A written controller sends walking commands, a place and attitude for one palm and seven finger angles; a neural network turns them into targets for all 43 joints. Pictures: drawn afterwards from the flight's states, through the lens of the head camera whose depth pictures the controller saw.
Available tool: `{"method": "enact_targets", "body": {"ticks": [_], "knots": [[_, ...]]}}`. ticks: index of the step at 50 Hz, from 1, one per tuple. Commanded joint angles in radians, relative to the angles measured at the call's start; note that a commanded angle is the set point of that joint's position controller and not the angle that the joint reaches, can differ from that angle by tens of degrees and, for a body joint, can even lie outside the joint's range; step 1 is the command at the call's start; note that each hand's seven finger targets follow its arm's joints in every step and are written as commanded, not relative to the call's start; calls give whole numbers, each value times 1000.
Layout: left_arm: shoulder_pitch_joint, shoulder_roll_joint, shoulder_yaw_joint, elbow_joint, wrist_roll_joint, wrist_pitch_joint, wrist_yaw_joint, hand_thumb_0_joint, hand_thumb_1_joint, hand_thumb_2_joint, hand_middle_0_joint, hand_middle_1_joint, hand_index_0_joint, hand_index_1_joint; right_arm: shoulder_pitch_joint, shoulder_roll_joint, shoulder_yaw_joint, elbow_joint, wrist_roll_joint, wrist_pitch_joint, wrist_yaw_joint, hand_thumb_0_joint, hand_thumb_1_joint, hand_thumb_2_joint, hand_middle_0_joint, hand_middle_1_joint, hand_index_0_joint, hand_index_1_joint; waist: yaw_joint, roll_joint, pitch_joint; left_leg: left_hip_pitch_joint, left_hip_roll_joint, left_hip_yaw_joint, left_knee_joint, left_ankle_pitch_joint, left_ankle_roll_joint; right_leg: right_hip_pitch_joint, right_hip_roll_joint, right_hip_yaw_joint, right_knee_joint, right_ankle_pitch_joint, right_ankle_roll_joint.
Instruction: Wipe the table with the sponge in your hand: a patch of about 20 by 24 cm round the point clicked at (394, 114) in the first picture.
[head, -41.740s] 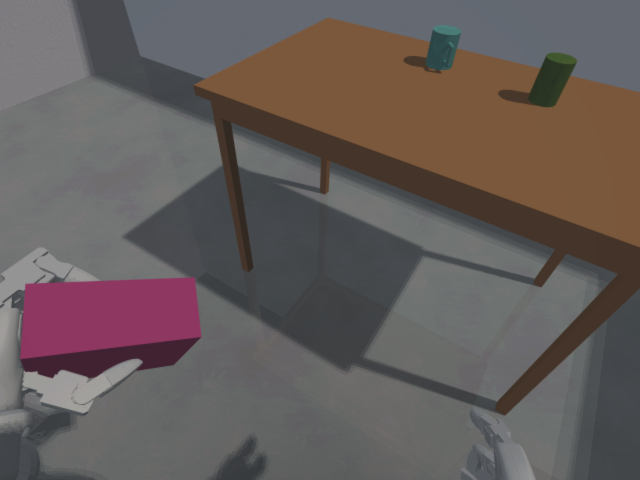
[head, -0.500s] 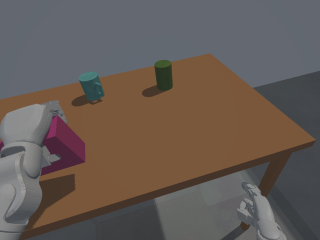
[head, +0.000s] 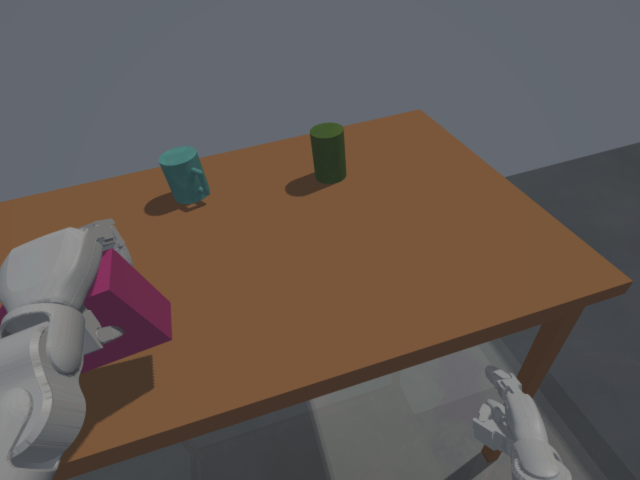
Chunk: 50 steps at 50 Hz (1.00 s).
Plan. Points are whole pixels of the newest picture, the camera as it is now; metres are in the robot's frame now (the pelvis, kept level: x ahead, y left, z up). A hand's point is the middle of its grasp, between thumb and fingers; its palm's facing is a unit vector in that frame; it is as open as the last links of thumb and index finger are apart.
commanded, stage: move the sponge above the wiping area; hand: left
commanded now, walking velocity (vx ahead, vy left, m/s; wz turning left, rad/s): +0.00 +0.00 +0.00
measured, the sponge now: (107, 322) +0.23 +0.31 +0.12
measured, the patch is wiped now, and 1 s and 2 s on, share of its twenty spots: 0.00 0.00 0.00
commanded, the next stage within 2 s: none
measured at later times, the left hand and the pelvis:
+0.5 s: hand (105, 314) +0.22 +0.30 +0.14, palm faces +0.08 -0.08 -0.99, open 9.9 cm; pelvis +0.00 +0.00 +0.00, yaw +0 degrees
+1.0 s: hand (111, 331) +0.21 +0.29 +0.12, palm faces +0.05 -0.09 -1.00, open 9.9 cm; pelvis +0.01 +0.01 +0.00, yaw +0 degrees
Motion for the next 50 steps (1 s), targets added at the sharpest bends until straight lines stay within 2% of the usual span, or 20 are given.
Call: {"method": "enact_targets", "body": {"ticks": [1, 3, 6, 8, 12, 13, 14, 17, 19, 23, 27, 28, 32, 33, 35, 38, 40, 45, 48, 50], "knots": [[-155, 176, 79, -196, 23, -17, 17, 0, 100, 1300, -1200, -1600, -1200, -1600, -282, -74, -18, -223, 1, -78, 5, 0, -900, -900, 200, 300, 200, 300, 16, -50, -143, -92, 6, -114, -84, 10, 22, 101, -46, 147, -118, -121, -4], [-187, 232, 117, -225, 50, -22, 22, 0, 100, 1300, -1200, -1600, -1200, -1600, -309, -69, -13, -230, 0, -88, 0, 0, -900, -900, 200, 300, 200, 300, 18, -66, -142, -90, 1, -118, -80, -16, 25, 89, -33, 188, -128, -173, -14], [-258, 252, 110, -194, 88, -45, 34, 0, 100, 1300, -1200, -1600, -1200, -1600, -271, -76, -17, -213, -15, -86, -8, 0, -900, -900, 200, 300, 200, 300, 18, -37, -164, -82, -2, -119, -80, 10, 25, 104, -44, 168, -116, -153, -14], [-277, 338, 185, -218, 117, -54, 53, 0, 100, 1300, -1200, -1600, -1200, -1600, -295, -74, -16, -213, -18, -96, -7, 0, -900, -900, 200, 300, 200, 300, 37, -5, -188, -80, -7, -130, -77, 18, 25, 128, -30, 218, -112, -158, -34], [-267, 274, 147, -110, 96, -56, 61, 0, 100, 1300, -1200, -1600, -1200, -1600, -265, -73, -23, -185, -18, -88, 0, 0, -900, -900, 200, 300, 200, 300, 32, -32, -151, -79, -2, -127, -80, 56, 17, 116, -45, 186, -123, -118, -27], [-259, 288, 168, -118, 88, -46, 59, 0, 100, 1300, -1200, -1600, -1200, -1600, -303, -70, -21, -194, -9, -94, 1, 0, -900, -900, 200, 300, 200, 300, 37, -28, -134, -76, -5, -131, -77, 31, 16, 101, -35, 227, -137, -155, -37], [-263, 231, 123, -99, 69, -42, 52, 0, 100, 1300, -1200, -1600, -1200, -1600, -288, -69, -21, -191, -11, -93, 1, 0, -900, -900, 200, 300, 200, 300, 26, -36, -141, -81, -2, -113, -68, 45, 18, 106, -49, 191, -125, -132, -25], [-224, 212, 100, -68, 46, -27, 27, 0, 100, 1300, -1200, -1600, -1200, -1600, -280, -79, -24, -185, -5, -83, 1, 0, -900, -900, 200, 300, 200, 300, 18, -53, -111, -91, 0, -114, -77, 30, 18, 90, -50, 168, -134, -123, -11], [-195, 187, 82, -89, 45, -26, 11, 0, 100, 1300, -1200, -1600, -1200, -1600, -280, -75, -21, -203, -4, -94, 1, 0, -900, -900, 200, 300, 200, 300, 17, -62, -139, -97, -3, -106, -66, 19, 23, 99, -51, 170, -127, -143, -11], [-182, 259, 126, -124, 80, -43, -2, 0, 100, 1300, -1200, -1600, -1200, -1600, -295, -76, -16, -214, -8, -93, -1, 0, -900, -900, 200, 300, 200, 300, 20, -70, -146, -95, -5, -117, -67, 8, 25, 98, -42, 202, -134, -171, -17], [-223, 280, 143, -142, 103, -102, 20, 0, 100, 1300, -1200, -1600, -1200, -1600, -246, -74, -23, -200, -22, -97, -3, 0, -900, -900, 200, 300, 200, 300, 24, -37, -168, -72, -4, -125, -72, 46, 27, 111, -45, 168, -121, -120, -18], [-230, 309, 174, -188, 105, -115, 31, 0, 100, 1300, -1200, -1600, -1200, -1600, -276, -68, -19, -211, -20, -111, -4, 0, -900, -900, 200, 300, 200, 300, 33, -12, -190, -55, -4, -134, -69, 33, 28, 117, -34, 209, -125, -138, -31], [-212, 252, 158, -98, 83, -136, 66, 0, 100, 1300, -1200, -1600, -1200, -1600, -228, -70, -30, -182, -24, -108, -6, 0, -900, -900, 200, 300, 200, 300, 26, -34, -144, -55, 5, -128, -75, 63, 19, 104, -45, 175, -138, -97, -23], [-208, 278, 189, -93, 84, -126, 73, 0, 100, 1300, -1200, -1600, -1200, -1600, -256, -69, -29, -184, -17, -114, -5, 0, -900, -900, 200, 300, 200, 300, 29, -35, -134, -57, 2, -132, -74, 42, 16, 95, -35, 219, -152, -133, -35], [-168, 228, 156, -93, 68, -115, 78, 0, 100, 1300, -1200, -1600, -1200, -1600, -239, -71, -34, -186, -20, -110, 2, 0, -900, -900, 200, 300, 200, 300, 35, -22, -144, -65, 6, -121, -77, 76, 14, 121, -49, 176, -131, -79, -26], [-135, 227, 151, -88, 66, -76, 64, 0, 100, 1300, -1200, -1600, -1200, -1600, -284, -77, -29, -192, -11, -105, 7, 0, -900, -900, 200, 300, 200, 300, 30, -30, -120, -78, -1, -125, -83, 53, 14, 107, -38, 202, -143, -106, -30], [-112, 176, 96, -123, 61, -71, 48, 0, 100, 1300, -1200, -1600, -1200, -1600, -258, -76, -31, -201, -14, -102, 13, 0, -900, -900, 200, 300, 200, 300, 25, -26, -135, -77, 3, -118, -86, 83, 18, 124, -46, 151, -125, -55, -18], [-113, 185, 77, -182, 90, -89, 29, 0, 100, 1300, -1200, -1600, -1200, -1600, -246, -70, -25, -209, -19, -105, 12, 0, -900, -900, 200, 300, 200, 300, 19, -34, -135, -70, 4, -128, -97, 68, 28, 119, -38, 139, -123, -73, -15], [-127, 259, 153, -199, 115, -118, 52, 0, 100, 1300, -1200, -1600, -1200, -1600, -258, -72, -28, -211, -23, -109, 5, 0, -900, -900, 200, 300, 200, 300, 32, -39, -151, -63, 4, -142, -103, 38, 30, 133, -22, 185, -128, -104, -28], [-125, 224, 135, -175, 116, -139, 72, 0, 100, 1300, -1200, -1600, -1200, -1600, -223, -64, -32, -198, -27, -108, 6, 0, -900, -900, 200, 300, 200, 300, 34, -37, -155, -55, 4, -136, -100, 76, 27, 134, -30, 152, -123, -73, -24]]}}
